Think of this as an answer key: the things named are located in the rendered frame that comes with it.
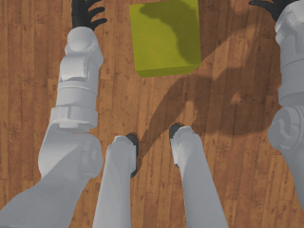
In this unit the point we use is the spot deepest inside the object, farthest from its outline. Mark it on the robot thigh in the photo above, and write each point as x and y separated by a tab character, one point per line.
113	204
201	200

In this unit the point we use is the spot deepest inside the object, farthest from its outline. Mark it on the robot left upper arm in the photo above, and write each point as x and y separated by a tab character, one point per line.
66	162

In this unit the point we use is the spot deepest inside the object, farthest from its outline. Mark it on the left robot hand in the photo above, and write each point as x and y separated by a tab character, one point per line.
81	17

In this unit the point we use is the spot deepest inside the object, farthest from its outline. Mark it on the robot right upper arm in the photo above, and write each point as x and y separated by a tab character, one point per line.
286	134

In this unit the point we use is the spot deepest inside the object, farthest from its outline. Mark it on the right robot thigh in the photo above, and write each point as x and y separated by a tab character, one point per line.
201	200

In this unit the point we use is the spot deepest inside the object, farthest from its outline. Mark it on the left robot thigh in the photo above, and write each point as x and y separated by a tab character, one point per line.
113	204

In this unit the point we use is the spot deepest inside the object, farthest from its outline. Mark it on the carton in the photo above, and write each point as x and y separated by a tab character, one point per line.
165	37

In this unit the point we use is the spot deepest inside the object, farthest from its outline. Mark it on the robot right forearm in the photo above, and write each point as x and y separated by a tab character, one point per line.
289	29

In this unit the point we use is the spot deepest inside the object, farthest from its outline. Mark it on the robot left forearm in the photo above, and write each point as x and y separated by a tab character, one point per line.
75	110

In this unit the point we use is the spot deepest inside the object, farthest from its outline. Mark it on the right robot hand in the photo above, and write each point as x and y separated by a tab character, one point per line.
274	8

